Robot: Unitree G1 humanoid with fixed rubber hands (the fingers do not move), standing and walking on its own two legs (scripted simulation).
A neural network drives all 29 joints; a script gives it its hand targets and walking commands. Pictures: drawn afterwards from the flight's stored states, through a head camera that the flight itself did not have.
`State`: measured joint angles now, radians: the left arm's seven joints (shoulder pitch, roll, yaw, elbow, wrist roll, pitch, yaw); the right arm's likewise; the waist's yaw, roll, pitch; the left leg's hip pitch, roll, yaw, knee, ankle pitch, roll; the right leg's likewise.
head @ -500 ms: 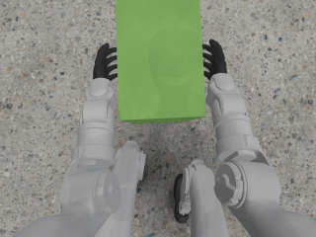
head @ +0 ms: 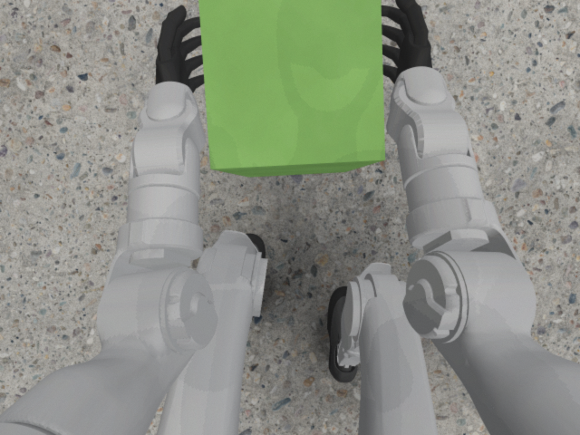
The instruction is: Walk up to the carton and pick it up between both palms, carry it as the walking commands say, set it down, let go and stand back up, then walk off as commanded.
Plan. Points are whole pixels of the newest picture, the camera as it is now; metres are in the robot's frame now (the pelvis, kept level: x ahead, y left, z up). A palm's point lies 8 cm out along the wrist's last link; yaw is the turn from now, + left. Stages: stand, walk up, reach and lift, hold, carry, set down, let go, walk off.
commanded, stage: set down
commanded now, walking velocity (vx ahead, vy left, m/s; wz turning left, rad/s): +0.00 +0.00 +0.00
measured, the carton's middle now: (292, 78) +0.54 +0.10 -0.20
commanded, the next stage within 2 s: none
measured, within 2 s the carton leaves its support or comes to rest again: neither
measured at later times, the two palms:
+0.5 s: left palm (193, 85) +0.50 +0.23 -0.20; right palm (385, 79) +0.56 -0.03 -0.20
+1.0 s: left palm (195, 76) +0.52 +0.24 -0.22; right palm (380, 82) +0.57 -0.03 -0.23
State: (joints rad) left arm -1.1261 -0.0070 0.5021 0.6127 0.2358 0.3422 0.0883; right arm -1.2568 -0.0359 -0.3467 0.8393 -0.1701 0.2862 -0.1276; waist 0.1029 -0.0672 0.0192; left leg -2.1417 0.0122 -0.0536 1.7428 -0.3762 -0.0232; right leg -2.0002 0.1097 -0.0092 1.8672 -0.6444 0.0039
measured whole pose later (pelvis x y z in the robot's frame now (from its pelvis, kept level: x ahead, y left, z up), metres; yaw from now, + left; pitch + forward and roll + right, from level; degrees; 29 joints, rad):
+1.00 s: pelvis +0.00 +0.00 -0.08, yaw -1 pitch +43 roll -1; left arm -1.41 0.15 0.48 0.82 0.16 0.32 0.04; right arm -1.48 -0.16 -0.21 0.97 -0.08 0.28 -0.17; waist 0.15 -0.04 0.23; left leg -2.34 0.01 -0.05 1.99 -0.41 -0.03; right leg -2.19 0.14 0.00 2.14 -0.70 0.02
